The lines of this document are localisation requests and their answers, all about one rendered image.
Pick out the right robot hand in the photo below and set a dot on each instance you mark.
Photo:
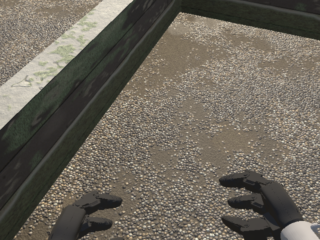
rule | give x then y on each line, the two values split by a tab
268	198

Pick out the left robot hand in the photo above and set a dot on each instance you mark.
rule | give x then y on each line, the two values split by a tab
75	222

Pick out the robot right forearm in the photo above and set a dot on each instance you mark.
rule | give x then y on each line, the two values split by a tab
300	230

